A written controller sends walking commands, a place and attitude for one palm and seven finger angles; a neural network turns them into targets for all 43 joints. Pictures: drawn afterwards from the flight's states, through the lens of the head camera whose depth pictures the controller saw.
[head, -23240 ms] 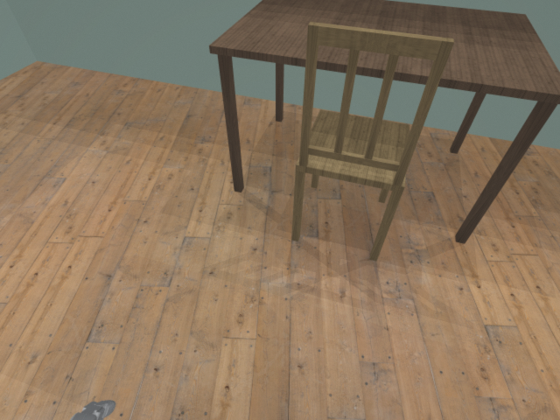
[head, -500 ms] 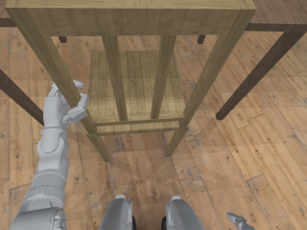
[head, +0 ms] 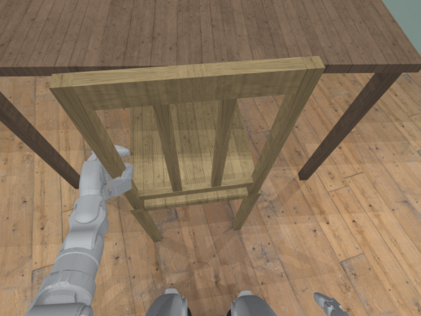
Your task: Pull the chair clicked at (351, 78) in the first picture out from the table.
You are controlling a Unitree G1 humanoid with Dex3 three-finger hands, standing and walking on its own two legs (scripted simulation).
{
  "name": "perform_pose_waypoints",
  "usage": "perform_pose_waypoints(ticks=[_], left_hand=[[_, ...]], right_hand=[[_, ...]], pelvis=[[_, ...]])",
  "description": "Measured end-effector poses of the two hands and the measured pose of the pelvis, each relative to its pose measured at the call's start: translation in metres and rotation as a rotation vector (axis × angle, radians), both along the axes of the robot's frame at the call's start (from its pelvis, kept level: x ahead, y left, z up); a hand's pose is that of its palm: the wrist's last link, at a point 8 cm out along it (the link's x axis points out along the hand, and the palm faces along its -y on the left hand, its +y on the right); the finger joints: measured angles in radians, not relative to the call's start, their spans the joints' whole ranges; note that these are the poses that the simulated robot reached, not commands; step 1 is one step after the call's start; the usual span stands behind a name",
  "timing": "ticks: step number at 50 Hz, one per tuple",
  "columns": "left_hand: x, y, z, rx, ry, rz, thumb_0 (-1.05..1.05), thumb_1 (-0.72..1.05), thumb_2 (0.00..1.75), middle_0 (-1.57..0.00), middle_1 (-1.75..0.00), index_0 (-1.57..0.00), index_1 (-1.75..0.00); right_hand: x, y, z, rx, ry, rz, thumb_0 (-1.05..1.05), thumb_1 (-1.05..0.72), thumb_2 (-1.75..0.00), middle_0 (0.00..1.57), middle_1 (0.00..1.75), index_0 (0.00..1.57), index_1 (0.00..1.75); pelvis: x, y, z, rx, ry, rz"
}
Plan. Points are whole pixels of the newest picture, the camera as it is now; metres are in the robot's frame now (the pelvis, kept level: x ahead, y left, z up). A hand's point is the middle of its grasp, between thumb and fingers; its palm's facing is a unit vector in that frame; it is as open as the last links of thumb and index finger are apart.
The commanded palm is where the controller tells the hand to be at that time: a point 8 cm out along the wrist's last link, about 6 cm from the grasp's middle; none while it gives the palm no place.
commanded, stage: step backward, pulling the chair out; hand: left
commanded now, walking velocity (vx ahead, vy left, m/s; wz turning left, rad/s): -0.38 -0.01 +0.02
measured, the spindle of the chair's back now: (171, 156) +0.43 +0.07 -0.01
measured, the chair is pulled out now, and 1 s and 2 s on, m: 0.03 0.12 0.21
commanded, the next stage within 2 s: none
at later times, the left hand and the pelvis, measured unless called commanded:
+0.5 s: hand (139, 210) +0.32 +0.13 -0.03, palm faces +0.09 -0.98 -0.16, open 5.9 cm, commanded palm +0.31 +0.18 -0.02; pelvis -0.04 -0.01 +0.04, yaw -1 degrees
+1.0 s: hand (142, 235) +0.27 +0.12 -0.03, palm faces +0.02 -0.98 -0.18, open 5.9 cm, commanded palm +0.26 +0.17 -0.02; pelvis -0.09 -0.01 +0.04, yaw -1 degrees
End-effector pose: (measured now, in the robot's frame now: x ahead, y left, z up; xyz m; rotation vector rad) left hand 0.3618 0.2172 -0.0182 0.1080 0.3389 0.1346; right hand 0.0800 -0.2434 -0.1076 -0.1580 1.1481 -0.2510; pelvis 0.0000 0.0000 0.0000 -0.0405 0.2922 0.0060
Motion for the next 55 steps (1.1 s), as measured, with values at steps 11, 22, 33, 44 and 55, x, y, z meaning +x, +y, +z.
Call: perform_pose_waypoints(ticks=[11, 22, 33, 44, 55], left_hand=[[-0.009, -0.012, 0.008, 0.019, 0.142, -0.045, 0.11, 0.6, 0.7, -0.3, -1.16, -0.48, -1.45], [-0.055, -0.031, 0.01, 0.014, 0.16, -0.018, 0.1, 0.61, 0.67, -0.27, -1.16, -0.49, -1.45], [-0.095, -0.049, 0.011, 0.01, 0.181, 0.023, 0.09, 0.6, 0.67, -0.27, -1.14, -0.5, -1.45], [-0.109, -0.046, 0.011, 0.034, 0.165, -0.079, 0.05, 0.6, 0.66, -0.24, -1.15, -0.5, -1.45], [-0.119, -0.05, 0.011, 0.056, 0.163, -0.045, 0.05, 0.57, 0.69, -0.27, -1.14, -0.5, -1.45]], right_hand=[[-0.028, -0.017, 0.04, -0.1, 0.063, -0.038, 0.01, -0.9, -0.9, 0.21, 0.3, 0.21, 0.3], [-0.068, -0.017, 0.023, -0.019, 0.074, -0.057, 0.01, -0.91, -0.9, 0.21, 0.3, 0.2, 0.3], [-0.079, -0.046, 0.025, -0.045, 0.013, -0.029, 0.01, -0.9, -0.9, 0.21, 0.3, 0.21, 0.3], [-0.088, -0.047, 0.042, -0.14, -0.048, -0.011, 0.01, -0.91, -0.9, 0.2, 0.3, 0.2, 0.3], [-0.096, -0.012, 0.015, 0.005, -0.076, 0.028, 0.01, -0.9, -0.9, 0.21, 0.3, 0.21, 0.3]], pelvis=[[-0.005, 0.009, 0.034, 0.0, -0.085, -0.013], [-0.033, -0.005, 0.038, 0.024, -0.169, -0.039], [-0.063, -0.023, 0.04, 0.024, -0.202, 0.008], [-0.079, -0.004, 0.039, 0.023, -0.22, -0.005], [-0.098, -0.022, 0.033, 0.011, -0.259, -0.022]])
